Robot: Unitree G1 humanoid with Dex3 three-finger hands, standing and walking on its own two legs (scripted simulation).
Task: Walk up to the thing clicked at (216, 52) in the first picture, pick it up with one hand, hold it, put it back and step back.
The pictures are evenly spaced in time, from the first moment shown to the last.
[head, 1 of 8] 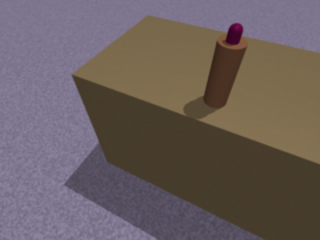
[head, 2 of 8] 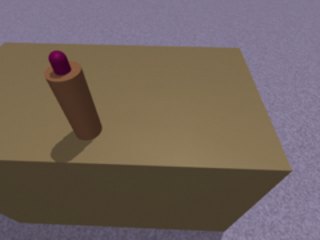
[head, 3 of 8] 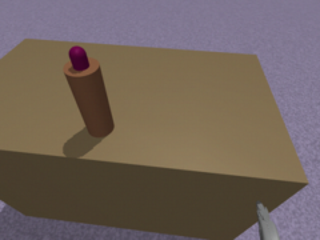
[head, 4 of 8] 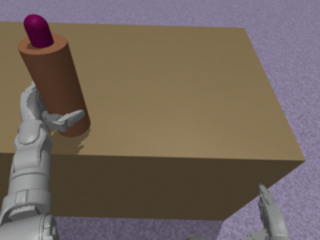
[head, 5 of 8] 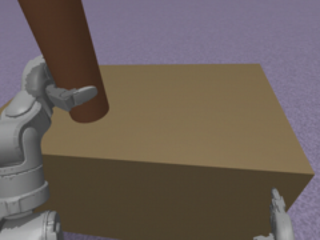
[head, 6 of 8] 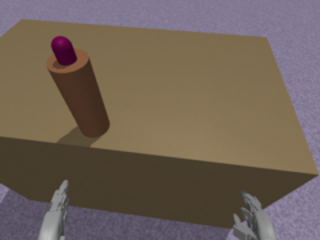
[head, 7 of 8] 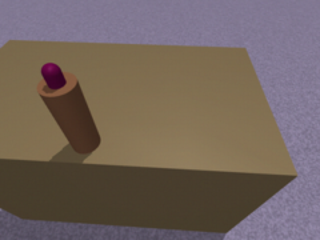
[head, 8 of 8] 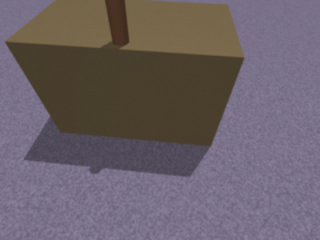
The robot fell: no
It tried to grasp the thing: yes
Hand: left
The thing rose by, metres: 0.23
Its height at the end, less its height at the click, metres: +0.00
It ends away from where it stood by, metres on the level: 0.05
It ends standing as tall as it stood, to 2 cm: yes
